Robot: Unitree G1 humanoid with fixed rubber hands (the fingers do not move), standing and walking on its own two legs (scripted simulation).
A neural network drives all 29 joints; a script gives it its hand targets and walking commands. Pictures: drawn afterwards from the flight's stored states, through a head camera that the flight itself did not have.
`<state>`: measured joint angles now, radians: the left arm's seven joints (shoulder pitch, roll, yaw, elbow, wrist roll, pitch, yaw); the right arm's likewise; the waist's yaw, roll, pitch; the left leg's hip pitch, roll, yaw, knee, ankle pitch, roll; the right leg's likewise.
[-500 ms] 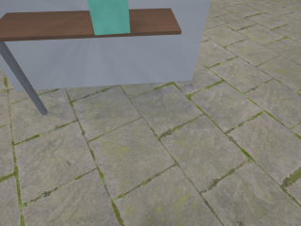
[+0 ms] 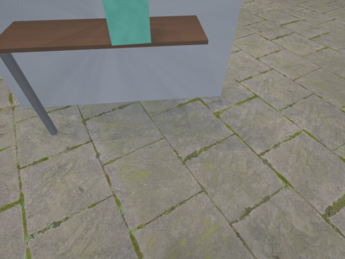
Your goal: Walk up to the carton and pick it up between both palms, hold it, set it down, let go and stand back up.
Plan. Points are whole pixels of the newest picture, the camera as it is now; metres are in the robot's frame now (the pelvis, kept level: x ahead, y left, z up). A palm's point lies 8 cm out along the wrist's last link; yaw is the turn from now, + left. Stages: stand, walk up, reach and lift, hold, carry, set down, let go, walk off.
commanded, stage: walk up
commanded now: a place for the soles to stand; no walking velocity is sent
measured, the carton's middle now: (127, 12) +1.25 +0.23 +0.07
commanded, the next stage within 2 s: none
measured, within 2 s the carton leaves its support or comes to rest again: neither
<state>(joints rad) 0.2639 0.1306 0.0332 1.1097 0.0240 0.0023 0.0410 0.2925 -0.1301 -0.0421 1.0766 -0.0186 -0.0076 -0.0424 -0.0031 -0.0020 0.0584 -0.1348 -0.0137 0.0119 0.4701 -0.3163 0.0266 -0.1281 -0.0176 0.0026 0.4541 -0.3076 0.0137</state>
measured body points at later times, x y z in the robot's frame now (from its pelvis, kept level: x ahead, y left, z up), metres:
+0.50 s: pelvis +0.12 +0.07 +0.00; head +0.13 +0.09 +0.44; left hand +0.19 +0.33 -0.14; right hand +0.12 -0.19 -0.13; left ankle +0.06 +0.16 -0.74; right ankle +0.23 -0.07 -0.68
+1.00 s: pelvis +0.35 +0.07 -0.01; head +0.36 +0.07 +0.44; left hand +0.28 +0.32 -0.14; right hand +0.51 -0.15 -0.12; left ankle +0.42 +0.22 -0.70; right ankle +0.39 -0.04 -0.74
